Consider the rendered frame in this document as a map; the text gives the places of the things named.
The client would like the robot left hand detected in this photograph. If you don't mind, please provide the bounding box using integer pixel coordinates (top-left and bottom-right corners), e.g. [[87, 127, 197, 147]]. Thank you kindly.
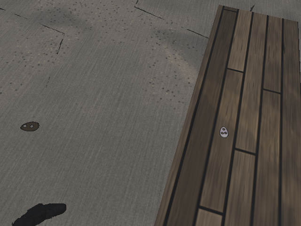
[[11, 203, 67, 226]]

